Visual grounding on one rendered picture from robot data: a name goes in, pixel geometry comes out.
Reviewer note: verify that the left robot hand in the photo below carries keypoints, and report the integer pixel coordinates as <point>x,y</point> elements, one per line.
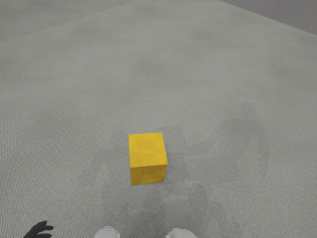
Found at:
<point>40,227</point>

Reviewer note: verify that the robot left thigh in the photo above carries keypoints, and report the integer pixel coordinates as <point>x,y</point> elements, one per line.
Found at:
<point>107,232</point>

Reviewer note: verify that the carton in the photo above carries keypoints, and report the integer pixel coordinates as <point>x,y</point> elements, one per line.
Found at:
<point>148,161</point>

